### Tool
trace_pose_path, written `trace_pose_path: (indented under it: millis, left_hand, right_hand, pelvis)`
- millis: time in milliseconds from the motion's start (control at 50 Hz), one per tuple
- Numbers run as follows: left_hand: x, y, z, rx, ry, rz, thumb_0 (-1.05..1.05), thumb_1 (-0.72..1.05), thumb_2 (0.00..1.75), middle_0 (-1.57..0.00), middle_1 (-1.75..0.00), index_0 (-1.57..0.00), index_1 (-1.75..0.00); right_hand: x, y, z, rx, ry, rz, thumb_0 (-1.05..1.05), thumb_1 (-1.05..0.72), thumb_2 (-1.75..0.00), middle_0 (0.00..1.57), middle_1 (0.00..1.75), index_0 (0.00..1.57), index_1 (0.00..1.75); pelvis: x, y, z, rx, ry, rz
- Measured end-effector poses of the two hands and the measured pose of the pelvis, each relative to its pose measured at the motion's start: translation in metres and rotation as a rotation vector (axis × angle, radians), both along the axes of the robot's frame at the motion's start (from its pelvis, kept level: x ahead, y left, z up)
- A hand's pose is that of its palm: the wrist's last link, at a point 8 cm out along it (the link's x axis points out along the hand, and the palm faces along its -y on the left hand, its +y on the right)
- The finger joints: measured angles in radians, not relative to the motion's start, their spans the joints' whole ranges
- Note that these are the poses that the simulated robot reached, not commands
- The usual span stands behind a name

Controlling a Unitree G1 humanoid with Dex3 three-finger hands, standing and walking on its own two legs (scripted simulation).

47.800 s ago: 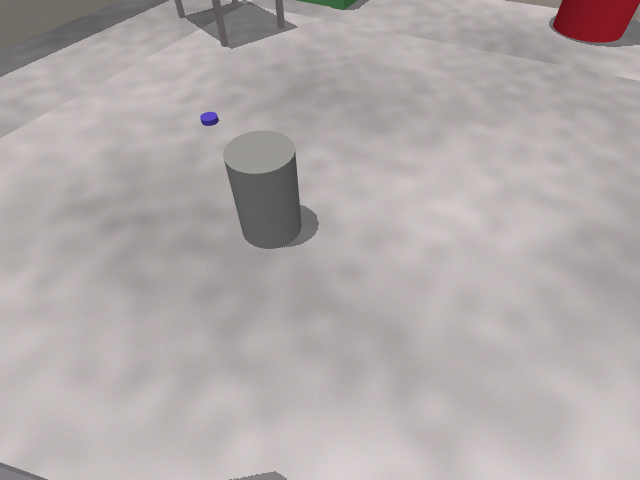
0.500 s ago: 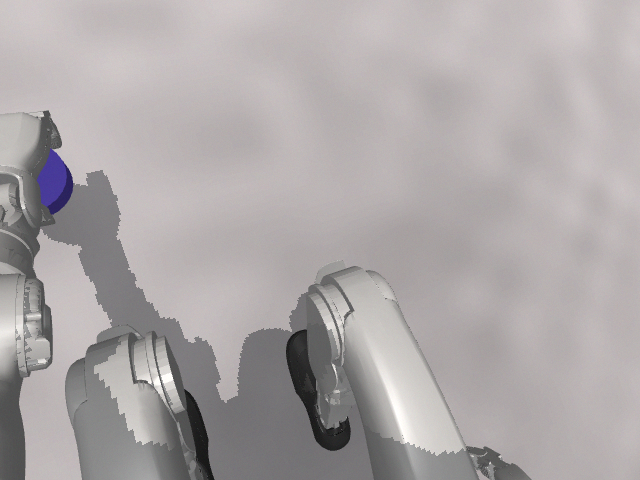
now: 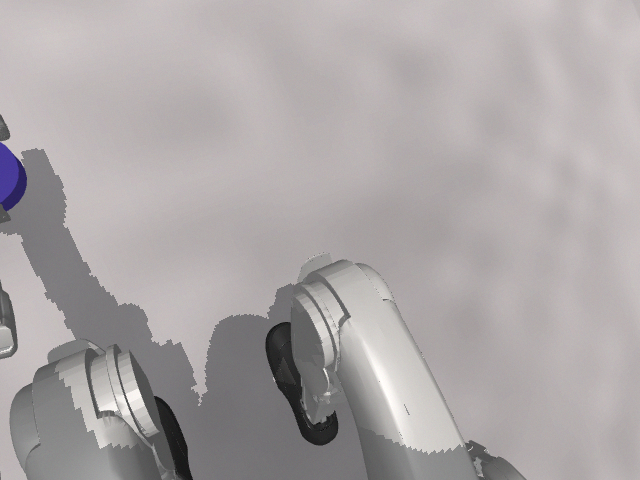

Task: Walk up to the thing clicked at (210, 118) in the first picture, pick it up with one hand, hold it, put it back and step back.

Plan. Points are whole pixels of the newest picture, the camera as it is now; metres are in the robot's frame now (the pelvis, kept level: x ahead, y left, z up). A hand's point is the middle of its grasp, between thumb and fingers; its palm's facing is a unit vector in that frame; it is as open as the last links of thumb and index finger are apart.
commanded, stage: rest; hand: left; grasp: from above
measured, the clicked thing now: out of the picture +0.53 +0.25 -0.24
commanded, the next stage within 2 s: open in 1.32 s
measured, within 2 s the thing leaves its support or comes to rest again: rests again in 1.08 s
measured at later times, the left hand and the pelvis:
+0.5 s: hand out of the picture +0.52 +0.23 -0.24, palm faces -0.45 -0.10 -0.89, open 11.0 cm; pelvis +0.00 +0.00 -0.01, yaw -3 degrees
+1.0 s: hand (8, 182) +0.52 +0.23 -0.26, palm faces -0.45 -0.10 -0.89, open 11.0 cm; pelvis -0.01 +0.00 +0.00, yaw -4 degrees
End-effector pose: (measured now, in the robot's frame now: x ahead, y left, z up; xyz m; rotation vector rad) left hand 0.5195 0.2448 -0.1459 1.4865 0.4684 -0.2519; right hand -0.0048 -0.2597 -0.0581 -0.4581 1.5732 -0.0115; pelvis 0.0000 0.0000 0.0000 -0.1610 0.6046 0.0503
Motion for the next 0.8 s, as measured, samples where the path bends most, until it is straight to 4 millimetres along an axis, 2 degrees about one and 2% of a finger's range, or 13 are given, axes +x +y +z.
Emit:
trace_pose_path:
  millis: [480,800]
  left_hand:
    - [0.004,-0.008,-0.038,-0.017,0.009,0.011,-0.01,-0.17,0.63,-0.44,-0.73,-0.57,-0.78]
    - [0.006,-0.012,-0.05,-0.018,0.001,0.025,-0.01,-0.16,0.62,-0.44,-0.73,-0.57,-0.78]
  right_hand:
    - [-0.018,0.012,0.016,0.024,0.036,0.053,0.0,-0.91,-0.89,0.21,0.3,0.21,0.3]
    - [-0.018,0.023,0.024,0.059,0.03,0.078,0.0,-0.92,-0.9,0.21,0.3,0.21,0.3]
  pelvis:
    - [-0.003,0.003,-0.006,-0.04,-0.037,-0.021]
    - [-0.003,0.005,-0.004,-0.06,-0.047,-0.03]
